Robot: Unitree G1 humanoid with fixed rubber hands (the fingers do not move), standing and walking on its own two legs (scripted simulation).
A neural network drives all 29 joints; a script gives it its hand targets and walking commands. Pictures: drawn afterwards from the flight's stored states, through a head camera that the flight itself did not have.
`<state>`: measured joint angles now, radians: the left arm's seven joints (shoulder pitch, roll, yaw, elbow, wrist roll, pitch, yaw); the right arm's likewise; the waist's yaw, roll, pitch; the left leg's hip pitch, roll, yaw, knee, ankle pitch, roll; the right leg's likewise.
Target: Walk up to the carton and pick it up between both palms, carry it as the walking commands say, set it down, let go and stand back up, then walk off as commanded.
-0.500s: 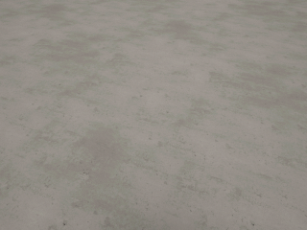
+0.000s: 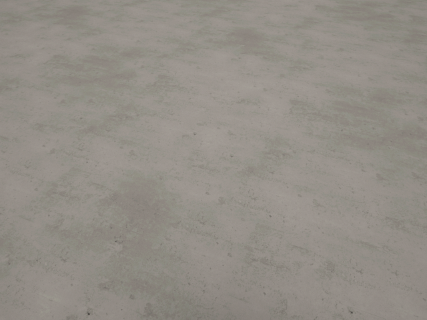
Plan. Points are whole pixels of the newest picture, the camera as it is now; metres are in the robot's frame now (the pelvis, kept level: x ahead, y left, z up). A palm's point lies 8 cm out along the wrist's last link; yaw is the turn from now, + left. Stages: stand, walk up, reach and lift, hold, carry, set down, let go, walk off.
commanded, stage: stand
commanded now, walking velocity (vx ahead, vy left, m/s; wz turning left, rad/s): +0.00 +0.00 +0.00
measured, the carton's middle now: out of the picture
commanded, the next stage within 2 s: walk up in 0.28 s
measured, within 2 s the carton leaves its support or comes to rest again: neither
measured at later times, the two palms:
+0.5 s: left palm out of the picture +0.09 +0.30 -0.11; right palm out of the picture +0.08 -0.30 -0.12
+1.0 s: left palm out of the picture -0.06 +0.27 -0.17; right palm (308, 304) +0.19 -0.19 -0.13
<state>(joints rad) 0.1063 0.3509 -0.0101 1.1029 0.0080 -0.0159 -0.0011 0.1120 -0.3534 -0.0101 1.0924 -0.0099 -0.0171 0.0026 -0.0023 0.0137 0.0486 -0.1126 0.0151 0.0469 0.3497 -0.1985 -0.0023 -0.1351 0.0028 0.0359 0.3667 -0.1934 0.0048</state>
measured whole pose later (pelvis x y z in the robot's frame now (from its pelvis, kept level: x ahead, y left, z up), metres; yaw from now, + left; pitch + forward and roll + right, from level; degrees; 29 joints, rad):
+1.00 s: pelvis -0.01 +0.01 -0.02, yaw +20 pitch +0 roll -1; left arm 0.17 0.26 0.03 1.00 0.02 0.06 0.02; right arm 0.11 -0.24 -0.05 0.90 -0.03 0.04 0.01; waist 0.04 -0.04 0.11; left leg -0.32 0.01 0.05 0.64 -0.32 0.04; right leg -0.42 -0.11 -0.06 1.01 -0.50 0.07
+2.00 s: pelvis +0.03 +0.03 -0.02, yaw +49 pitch +0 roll +1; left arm 0.15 0.26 0.02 0.89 0.00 0.03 0.03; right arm 0.20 -0.23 -0.06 0.92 -0.02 0.05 -0.01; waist -0.01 0.03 0.08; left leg -0.24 -0.05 -0.07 0.55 -0.30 0.00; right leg -0.30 -0.04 -0.07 0.58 -0.32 0.04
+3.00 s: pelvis +0.05 +0.05 -0.01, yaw +80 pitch +0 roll +1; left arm 0.16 0.21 0.01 0.86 0.02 0.02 0.03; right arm 0.25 -0.27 -0.08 0.88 -0.03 0.07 0.02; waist -0.04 0.06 0.06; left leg -0.45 -0.04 -0.03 1.00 -0.42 -0.05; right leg -0.23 -0.04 -0.09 0.50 -0.27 -0.02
